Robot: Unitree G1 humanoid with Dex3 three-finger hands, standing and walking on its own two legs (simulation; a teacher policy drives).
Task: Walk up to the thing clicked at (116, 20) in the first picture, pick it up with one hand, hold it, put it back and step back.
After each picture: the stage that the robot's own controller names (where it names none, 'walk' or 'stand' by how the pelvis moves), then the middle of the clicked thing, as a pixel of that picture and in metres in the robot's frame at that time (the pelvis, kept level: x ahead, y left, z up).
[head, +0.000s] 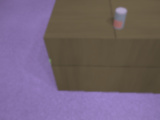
stand; (119, 18) +0.89 -0.20 -0.07
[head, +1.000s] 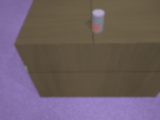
walk; (97, 21) +0.81 -0.02 -0.05
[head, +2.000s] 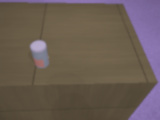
walk; (40, 54) +0.53 +0.23 -0.05
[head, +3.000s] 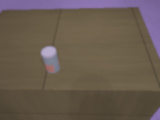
stand; (51, 60) +0.52 +0.20 -0.05
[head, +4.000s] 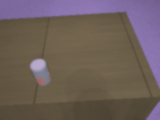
stand; (41, 72) +0.48 +0.23 -0.08
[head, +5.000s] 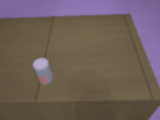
stand; (43, 71) +0.49 +0.22 -0.08
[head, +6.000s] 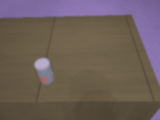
stand; (44, 71) +0.49 +0.22 -0.08
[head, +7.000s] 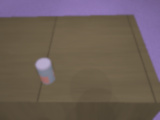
stand; (45, 71) +0.49 +0.21 -0.08
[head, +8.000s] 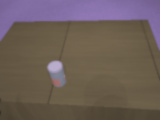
rise first; (57, 74) +0.48 +0.19 -0.07
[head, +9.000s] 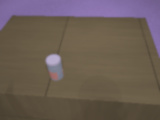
go down; (55, 67) +0.51 +0.18 -0.07
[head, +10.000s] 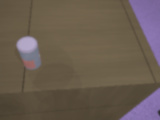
go down; (30, 54) +0.49 +0.18 -0.01
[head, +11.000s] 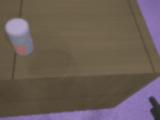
close in; (21, 38) +0.51 +0.18 +0.01
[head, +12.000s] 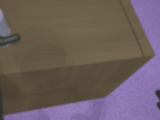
close; out of the picture +0.53 +0.20 +0.04
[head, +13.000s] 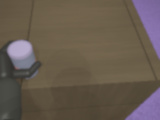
lift; (24, 60) +0.42 +0.18 +0.06
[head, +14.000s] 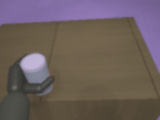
lift; (38, 75) +0.32 +0.16 +0.14
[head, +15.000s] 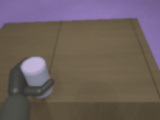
hold; (38, 78) +0.32 +0.17 +0.12
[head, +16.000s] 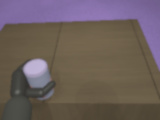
hold; (40, 79) +0.32 +0.17 +0.11
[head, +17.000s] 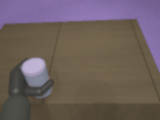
crouch; (38, 78) +0.33 +0.17 +0.11
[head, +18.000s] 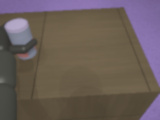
crouch; (22, 39) +0.46 +0.20 +0.15
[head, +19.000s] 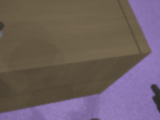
lower; out of the picture +0.54 +0.21 +0.04
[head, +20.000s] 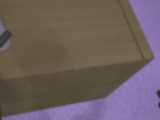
lower; out of the picture +0.52 +0.21 +0.04
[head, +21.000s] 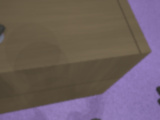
lower; out of the picture +0.54 +0.21 +0.04
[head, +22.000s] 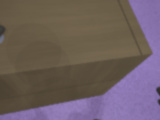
lower; out of the picture +0.54 +0.21 +0.04
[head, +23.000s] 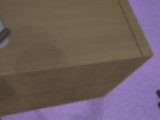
loosen; out of the picture +0.53 +0.21 +0.04
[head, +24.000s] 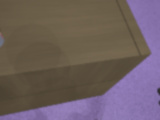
withdraw; out of the picture +0.53 +0.22 +0.04
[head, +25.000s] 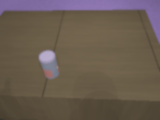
sink last; (49, 65) +0.49 +0.20 -0.03
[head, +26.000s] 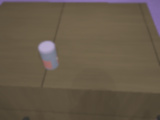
stand; (49, 55) +0.52 +0.20 -0.02
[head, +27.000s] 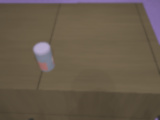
stand; (44, 57) +0.51 +0.21 -0.01
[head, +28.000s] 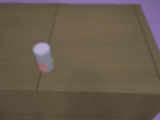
stand; (44, 57) +0.51 +0.20 -0.01
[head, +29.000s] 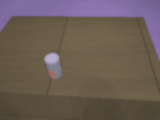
stand; (53, 66) +0.53 +0.19 -0.07
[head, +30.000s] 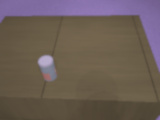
stand; (48, 68) +0.51 +0.21 -0.08
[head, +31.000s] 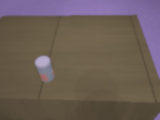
stand; (45, 69) +0.50 +0.22 -0.08
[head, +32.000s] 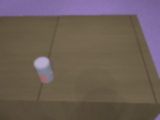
walk; (44, 70) +0.49 +0.22 -0.08
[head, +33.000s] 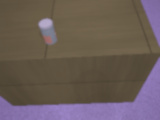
walk; (48, 32) +0.66 +0.23 -0.06
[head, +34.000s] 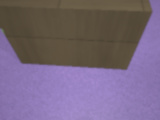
walk; out of the picture +1.02 +0.16 -0.04
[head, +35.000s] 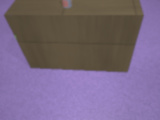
stand; out of the picture +1.14 +0.19 -0.06
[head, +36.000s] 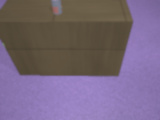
stand; (56, 5) +1.10 +0.21 -0.08
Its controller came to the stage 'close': yes
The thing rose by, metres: 0.21
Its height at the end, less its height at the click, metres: +0.00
